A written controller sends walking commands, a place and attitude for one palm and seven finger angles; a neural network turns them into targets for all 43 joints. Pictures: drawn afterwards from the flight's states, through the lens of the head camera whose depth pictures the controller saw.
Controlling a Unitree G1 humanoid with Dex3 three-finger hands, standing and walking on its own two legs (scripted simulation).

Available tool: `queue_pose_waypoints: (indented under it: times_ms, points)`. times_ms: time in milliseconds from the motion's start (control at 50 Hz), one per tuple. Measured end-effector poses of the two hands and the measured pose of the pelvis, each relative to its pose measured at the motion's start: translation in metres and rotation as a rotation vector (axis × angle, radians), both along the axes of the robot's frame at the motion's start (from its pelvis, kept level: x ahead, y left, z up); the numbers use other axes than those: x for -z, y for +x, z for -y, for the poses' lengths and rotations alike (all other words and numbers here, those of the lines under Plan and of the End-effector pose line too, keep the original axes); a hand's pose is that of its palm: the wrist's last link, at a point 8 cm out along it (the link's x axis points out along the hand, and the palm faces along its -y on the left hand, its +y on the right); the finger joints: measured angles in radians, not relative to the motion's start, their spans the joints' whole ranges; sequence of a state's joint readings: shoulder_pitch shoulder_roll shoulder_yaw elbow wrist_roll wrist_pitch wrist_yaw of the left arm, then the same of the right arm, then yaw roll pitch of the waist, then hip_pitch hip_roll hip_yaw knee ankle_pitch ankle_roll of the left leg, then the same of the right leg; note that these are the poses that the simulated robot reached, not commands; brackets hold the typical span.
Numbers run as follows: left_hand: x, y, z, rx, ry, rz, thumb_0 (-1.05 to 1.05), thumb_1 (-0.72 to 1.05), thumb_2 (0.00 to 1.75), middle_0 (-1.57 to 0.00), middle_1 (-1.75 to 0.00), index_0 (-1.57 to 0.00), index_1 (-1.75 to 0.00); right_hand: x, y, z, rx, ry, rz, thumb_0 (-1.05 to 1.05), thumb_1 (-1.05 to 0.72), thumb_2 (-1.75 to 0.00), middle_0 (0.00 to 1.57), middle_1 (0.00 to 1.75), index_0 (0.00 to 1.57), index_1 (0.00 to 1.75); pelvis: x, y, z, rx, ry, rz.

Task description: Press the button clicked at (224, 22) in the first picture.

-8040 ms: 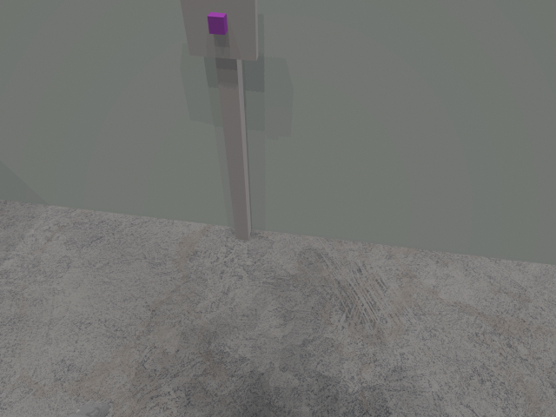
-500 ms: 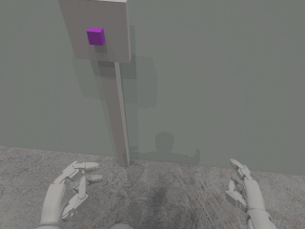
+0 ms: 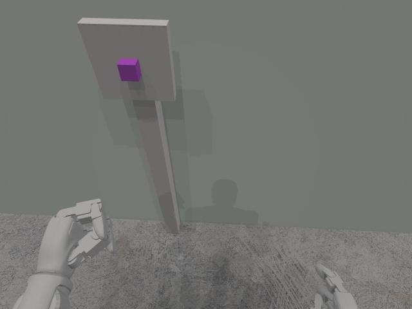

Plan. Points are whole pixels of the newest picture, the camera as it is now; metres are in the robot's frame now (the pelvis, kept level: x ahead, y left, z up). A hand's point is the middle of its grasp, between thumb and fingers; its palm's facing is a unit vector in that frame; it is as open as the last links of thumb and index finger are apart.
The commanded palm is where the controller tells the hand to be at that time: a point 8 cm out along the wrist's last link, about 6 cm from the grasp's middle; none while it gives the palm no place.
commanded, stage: raise the hand and make a fist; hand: left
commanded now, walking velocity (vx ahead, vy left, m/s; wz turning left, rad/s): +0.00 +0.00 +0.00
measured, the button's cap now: (130, 69) +0.56 +0.21 +0.19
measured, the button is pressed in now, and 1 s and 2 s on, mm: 0 0 0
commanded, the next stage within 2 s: aim a knuckle at the button in 1.00 s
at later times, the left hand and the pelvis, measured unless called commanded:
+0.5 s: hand (72, 197) +0.24 +0.21 +0.17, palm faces +0.06 -0.99 -0.08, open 3.1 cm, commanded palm +0.21 +0.26 +0.18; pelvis +0.02 +0.00 +0.02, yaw +1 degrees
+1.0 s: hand (71, 198) +0.23 +0.20 +0.19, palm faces +0.08 -0.99 -0.08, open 3.1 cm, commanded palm +0.20 +0.25 +0.19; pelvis +0.00 -0.01 +0.03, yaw +1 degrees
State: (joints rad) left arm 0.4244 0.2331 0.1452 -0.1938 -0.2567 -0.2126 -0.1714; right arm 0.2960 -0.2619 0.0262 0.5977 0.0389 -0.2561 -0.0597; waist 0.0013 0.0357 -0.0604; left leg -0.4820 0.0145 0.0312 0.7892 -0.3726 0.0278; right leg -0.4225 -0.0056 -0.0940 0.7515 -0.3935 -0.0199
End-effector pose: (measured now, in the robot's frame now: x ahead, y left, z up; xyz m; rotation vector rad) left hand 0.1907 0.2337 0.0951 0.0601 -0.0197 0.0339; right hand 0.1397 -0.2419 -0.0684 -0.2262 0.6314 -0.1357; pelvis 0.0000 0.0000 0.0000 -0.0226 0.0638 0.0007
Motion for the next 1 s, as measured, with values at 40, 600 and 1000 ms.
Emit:
queue_pose_waypoints:
  times_ms: [40, 600, 1000]
  points:
    - [-0.003, 0.002, -0.002, 0.004, -0.001, -0.002, 0.02, 0.9, 0.9, -1.27, -1.46, -1.27, -1.47, -0.006, 0.01, 0.0, -0.006, -0.009, 0.027, 0.01, -0.9, -0.9, 0.2, 0.3, 0.2, 0.3, -0.002, 0.002, -0.002, -0.002, 0.0, 0.006]
    - [-0.09, 0.026, -0.037, -0.026, 0.031, 0.072, 0.02, 0.9, 0.9, -1.3, -1.5, -1.3, -1.5, -0.037, 0.064, -0.037, -0.134, 0.058, 0.133, 0.01, -0.9, -0.9, 0.2, 0.3, 0.2, 0.3, -0.024, 0.012, 0.003, -0.019, 0.01, 0.114]
    - [-0.093, 0.011, -0.021, -0.041, 0.021, 0.069, 0.02, 0.9, 0.9, -1.3, -1.5, -1.3, -1.5, -0.041, 0.044, -0.011, -0.087, 0.045, 0.151, 0.01, -0.9, -0.9, 0.2, 0.3, 0.2, 0.3, -0.026, -0.002, 0.015, -0.011, 0.015, 0.147]
